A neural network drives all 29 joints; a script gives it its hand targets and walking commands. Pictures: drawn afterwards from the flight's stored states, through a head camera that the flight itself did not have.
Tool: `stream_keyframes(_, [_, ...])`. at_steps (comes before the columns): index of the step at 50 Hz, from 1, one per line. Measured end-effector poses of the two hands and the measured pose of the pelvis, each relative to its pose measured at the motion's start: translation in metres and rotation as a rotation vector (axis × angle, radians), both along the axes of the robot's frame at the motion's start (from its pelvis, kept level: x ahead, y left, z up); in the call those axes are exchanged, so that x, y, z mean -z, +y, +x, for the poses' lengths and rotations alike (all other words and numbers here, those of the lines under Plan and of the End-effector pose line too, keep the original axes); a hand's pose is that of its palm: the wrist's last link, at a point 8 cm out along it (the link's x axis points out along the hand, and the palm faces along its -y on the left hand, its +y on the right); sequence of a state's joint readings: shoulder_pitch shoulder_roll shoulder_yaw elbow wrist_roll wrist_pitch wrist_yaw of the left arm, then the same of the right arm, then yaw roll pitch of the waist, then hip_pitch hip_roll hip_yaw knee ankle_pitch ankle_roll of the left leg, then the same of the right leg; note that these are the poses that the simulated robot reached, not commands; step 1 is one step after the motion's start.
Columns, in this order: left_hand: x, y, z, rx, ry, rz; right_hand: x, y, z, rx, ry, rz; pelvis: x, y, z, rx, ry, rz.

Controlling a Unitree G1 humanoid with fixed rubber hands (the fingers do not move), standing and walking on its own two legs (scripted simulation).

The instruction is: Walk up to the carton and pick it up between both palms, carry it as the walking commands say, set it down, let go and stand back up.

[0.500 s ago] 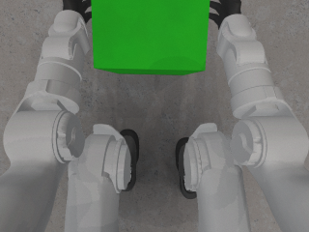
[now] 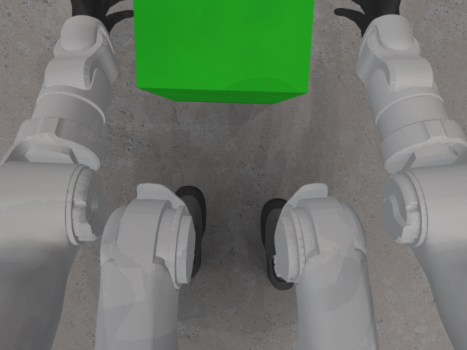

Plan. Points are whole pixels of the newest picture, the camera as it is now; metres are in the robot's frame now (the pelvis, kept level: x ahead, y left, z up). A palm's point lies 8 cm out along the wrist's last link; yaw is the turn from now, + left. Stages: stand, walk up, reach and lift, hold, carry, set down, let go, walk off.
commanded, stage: set down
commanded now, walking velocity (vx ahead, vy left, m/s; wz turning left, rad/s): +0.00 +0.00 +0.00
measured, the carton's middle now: (225, 27) +0.55 +0.03 -0.24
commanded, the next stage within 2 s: let go in 1.42 s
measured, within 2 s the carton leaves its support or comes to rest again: neither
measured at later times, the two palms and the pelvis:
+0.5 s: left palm out of the picture +0.54 +0.21 -0.06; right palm out of the picture +0.55 -0.17 -0.05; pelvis +0.01 +0.00 +0.07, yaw +0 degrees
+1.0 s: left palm out of the picture +0.54 +0.22 +0.09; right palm out of the picture +0.55 -0.18 +0.10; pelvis +0.03 +0.00 +0.20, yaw +0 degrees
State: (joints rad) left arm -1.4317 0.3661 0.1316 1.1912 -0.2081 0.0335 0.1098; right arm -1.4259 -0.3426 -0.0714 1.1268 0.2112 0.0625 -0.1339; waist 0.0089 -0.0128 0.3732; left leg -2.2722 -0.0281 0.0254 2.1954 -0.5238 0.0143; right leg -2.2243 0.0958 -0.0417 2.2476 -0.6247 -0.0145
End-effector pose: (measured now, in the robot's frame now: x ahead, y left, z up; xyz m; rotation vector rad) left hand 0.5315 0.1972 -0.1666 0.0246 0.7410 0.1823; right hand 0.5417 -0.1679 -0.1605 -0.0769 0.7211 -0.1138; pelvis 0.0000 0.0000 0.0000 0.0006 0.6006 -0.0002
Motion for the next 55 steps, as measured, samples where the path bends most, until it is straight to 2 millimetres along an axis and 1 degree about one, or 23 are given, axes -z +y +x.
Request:
stream_keyframes(4, [-0.004, 0.006, 0.001, -0.002, -0.004, -0.001, -0.005, -0.001, 0.003, -0.001, 0.000, 0.004, 0.000, 0.000, 0.000, 0.001, 0.009, 0.001])
stream_keyframes(9, [-0.012, 0.008, 0.006, 0.001, -0.033, -0.001, -0.012, 0.002, 0.008, -0.006, -0.031, 0.012, -0.003, 0.001, 0.001, 0.000, 0.024, 0.000])
stream_keyframes(12, [-0.024, 0.006, 0.010, 0.006, -0.067, 0.001, -0.024, 0.006, 0.011, -0.009, -0.067, 0.015, -0.008, 0.002, 0.002, -0.003, 0.034, -0.002])
stream_keyframes(16, [-0.049, 0.006, 0.012, 0.010, -0.091, 0.006, -0.049, 0.009, 0.011, -0.012, -0.086, 0.009, -0.021, 0.002, 0.005, -0.007, 0.052, -0.006])
stream_keyframes(24, [-0.105, 0.011, 0.011, 0.002, -0.090, 0.012, -0.104, 0.002, 0.010, 0.003, -0.081, 0.001, -0.061, 0.003, 0.011, -0.007, 0.127, -0.014])
stream_keyframes(34, [-0.163, 0.010, 0.012, 0.011, -0.100, 0.013, -0.163, -0.004, 0.011, 0.010, -0.090, 0.000, -0.110, 0.004, 0.014, -0.010, 0.180, -0.015])
stream_keyframes(44, [-0.220, 0.015, 0.010, 0.015, -0.111, 0.019, -0.221, -0.005, 0.011, 0.004, -0.098, 0.002, -0.162, 0.003, 0.021, -0.017, 0.200, -0.018])
stream_keyframes(55, [-0.291, 0.020, 0.008, 0.028, -0.114, 0.021, -0.291, -0.009, 0.009, -0.006, -0.100, 0.006, -0.226, 0.004, 0.032, -0.023, 0.189, -0.020])
